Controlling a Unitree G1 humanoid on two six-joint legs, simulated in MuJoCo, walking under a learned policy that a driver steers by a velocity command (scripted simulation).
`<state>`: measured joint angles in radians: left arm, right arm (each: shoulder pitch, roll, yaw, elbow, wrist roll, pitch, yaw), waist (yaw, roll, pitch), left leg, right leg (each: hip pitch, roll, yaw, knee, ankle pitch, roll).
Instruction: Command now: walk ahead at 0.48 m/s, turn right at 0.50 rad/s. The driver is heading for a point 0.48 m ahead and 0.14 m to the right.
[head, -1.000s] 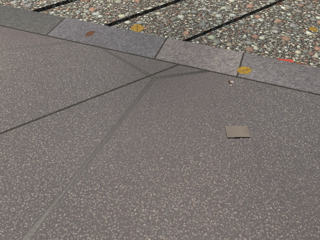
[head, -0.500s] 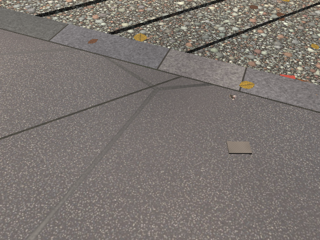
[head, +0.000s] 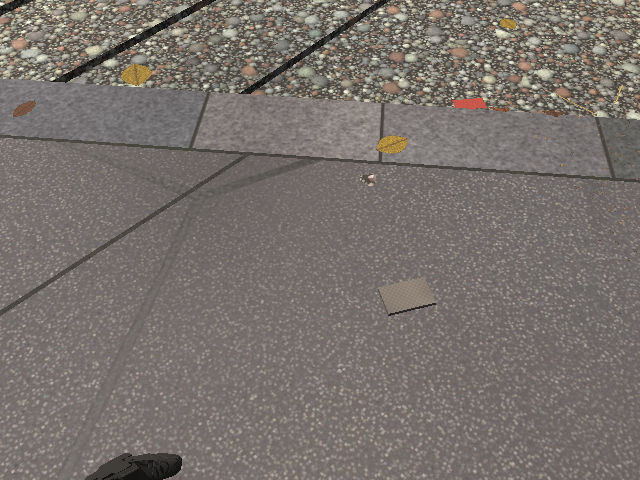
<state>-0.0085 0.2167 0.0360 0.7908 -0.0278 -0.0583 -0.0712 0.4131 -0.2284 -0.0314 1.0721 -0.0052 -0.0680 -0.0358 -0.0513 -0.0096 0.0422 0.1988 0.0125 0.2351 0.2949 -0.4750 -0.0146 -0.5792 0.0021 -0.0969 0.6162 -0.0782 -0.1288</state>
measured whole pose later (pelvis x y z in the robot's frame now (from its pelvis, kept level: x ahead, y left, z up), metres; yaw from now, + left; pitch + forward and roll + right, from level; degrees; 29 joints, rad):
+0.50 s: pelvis +0.30 -0.01 +0.01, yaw -18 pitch +3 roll -1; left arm 0.39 0.28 0.08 0.81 -0.02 -0.04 0.02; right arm 0.00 -0.27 -0.03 0.73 -0.01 -0.14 0.01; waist 0.09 0.03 0.00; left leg -0.47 0.00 -0.06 0.43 0.00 0.00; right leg -0.09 0.13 0.22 0.50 -0.44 -0.07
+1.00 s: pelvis +0.43 -0.05 +0.02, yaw -22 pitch +0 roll +1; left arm 0.15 0.23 0.04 0.70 0.02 0.02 0.02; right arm 0.21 -0.25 -0.02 0.87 -0.02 -0.04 0.00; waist -0.04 0.01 0.00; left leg -0.21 0.01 0.03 0.50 -0.29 -0.02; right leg -0.32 0.00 0.04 0.53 -0.23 0.00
